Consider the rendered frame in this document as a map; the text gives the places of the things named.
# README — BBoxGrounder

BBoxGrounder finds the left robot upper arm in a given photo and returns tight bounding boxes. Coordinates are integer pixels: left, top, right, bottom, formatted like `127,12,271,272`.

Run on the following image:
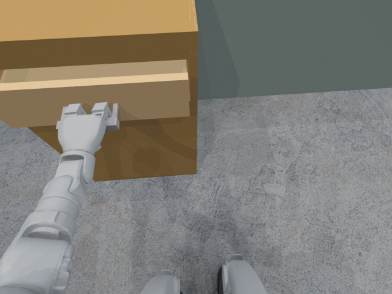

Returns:
0,236,75,294

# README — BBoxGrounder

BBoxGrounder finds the cabinet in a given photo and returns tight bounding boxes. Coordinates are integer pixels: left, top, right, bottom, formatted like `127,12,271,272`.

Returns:
0,0,198,182

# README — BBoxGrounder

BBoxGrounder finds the handle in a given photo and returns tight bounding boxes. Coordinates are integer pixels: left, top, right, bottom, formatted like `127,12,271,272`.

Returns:
56,104,119,131

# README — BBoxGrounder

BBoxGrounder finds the robot left hand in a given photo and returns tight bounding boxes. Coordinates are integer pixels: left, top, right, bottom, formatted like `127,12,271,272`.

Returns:
58,102,112,155

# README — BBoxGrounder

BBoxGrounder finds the robot left thigh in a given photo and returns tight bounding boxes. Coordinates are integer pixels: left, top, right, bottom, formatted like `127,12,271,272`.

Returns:
140,274,180,294

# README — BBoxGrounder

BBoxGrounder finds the robot left forearm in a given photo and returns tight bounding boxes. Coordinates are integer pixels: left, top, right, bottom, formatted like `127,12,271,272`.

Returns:
0,150,96,276

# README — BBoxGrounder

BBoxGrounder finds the drawer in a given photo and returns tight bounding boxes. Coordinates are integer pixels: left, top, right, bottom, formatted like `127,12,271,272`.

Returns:
0,59,190,128

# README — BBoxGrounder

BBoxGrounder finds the right robot shin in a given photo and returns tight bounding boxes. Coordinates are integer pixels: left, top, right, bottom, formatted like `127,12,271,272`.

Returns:
224,254,243,294

